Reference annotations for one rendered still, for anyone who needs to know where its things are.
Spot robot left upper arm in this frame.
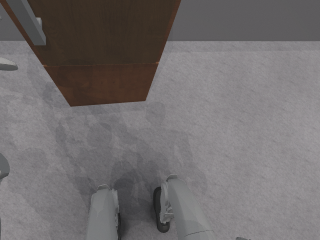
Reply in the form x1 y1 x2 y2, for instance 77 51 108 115
0 153 10 240

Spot right robot thigh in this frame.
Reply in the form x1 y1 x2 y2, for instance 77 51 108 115
161 178 217 240

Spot handle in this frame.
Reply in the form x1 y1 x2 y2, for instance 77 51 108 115
6 0 46 46

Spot right robot shin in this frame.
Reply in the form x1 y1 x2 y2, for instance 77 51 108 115
159 174 178 223

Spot left robot hand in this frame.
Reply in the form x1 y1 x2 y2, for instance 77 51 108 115
0 15 18 71

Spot cupboard door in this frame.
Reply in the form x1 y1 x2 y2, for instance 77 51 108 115
27 0 176 66

